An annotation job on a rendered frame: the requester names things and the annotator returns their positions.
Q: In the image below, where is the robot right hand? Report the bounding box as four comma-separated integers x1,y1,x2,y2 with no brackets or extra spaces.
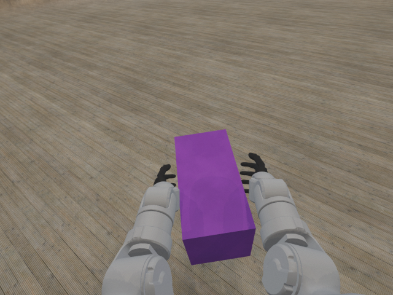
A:
240,153,267,193

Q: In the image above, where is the robot right forearm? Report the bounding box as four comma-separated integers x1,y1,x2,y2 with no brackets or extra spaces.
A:
249,171,326,254

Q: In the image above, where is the carton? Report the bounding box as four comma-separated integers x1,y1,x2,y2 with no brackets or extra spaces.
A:
174,129,256,265

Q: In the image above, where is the robot left forearm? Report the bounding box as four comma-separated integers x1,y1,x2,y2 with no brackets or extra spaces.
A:
101,181,180,295

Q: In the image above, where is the robot left upper arm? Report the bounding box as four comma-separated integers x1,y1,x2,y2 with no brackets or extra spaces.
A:
102,254,174,295

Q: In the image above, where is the robot left hand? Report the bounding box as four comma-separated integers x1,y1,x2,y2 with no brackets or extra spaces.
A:
154,164,176,187

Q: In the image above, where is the robot right upper arm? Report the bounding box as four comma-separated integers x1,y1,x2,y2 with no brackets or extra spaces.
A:
262,242,364,295

